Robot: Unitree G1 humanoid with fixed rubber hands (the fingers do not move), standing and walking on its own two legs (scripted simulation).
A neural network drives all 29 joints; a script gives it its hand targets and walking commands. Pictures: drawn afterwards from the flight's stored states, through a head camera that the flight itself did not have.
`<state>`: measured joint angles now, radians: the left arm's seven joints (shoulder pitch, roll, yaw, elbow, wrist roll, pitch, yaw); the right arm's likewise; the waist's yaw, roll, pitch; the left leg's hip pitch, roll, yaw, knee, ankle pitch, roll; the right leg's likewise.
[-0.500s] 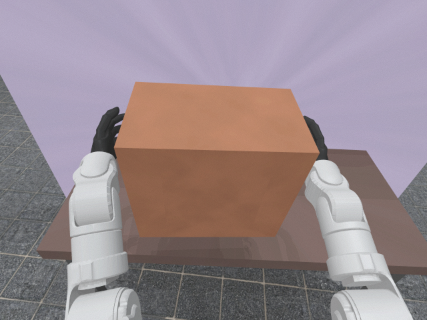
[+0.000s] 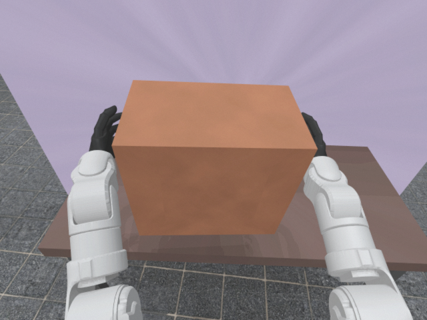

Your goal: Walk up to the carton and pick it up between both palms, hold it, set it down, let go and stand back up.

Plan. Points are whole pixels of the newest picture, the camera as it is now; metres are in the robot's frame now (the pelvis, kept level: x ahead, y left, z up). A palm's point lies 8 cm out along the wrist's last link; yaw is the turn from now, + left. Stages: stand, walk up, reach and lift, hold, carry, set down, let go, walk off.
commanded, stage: hold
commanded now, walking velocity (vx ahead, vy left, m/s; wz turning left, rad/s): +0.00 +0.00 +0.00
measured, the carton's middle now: (210, 164) +0.37 +0.01 +0.14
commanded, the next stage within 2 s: none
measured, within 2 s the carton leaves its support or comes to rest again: neither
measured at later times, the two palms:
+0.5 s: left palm (108, 152) +0.35 +0.19 +0.19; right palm (317, 157) +0.35 -0.18 +0.17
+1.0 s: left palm (108, 154) +0.35 +0.19 +0.19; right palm (317, 158) +0.35 -0.18 +0.17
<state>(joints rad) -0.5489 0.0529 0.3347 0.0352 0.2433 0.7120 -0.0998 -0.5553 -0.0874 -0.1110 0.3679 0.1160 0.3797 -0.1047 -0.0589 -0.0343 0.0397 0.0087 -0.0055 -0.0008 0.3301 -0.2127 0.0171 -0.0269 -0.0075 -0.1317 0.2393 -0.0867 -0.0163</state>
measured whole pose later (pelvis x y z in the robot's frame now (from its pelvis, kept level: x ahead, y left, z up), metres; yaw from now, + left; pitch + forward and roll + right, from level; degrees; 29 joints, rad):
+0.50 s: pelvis +0.00 +0.00 +0.00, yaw +0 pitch -8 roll -1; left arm -0.53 0.04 0.31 0.02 0.26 0.70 -0.09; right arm -0.54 -0.10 -0.12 0.37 0.13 0.36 -0.09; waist -0.06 -0.03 0.04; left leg 0.02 0.00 0.00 0.34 -0.22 0.02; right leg -0.02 0.00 -0.13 0.24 -0.09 -0.02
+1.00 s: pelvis +0.00 -0.01 +0.00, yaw +0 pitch -7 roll -1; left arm -0.53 0.05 0.33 0.03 0.25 0.69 -0.10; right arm -0.54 -0.08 -0.12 0.36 0.11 0.37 -0.10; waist -0.06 -0.03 0.04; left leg 0.01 0.00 0.00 0.33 -0.21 0.01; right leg -0.03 0.00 -0.13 0.25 -0.09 -0.03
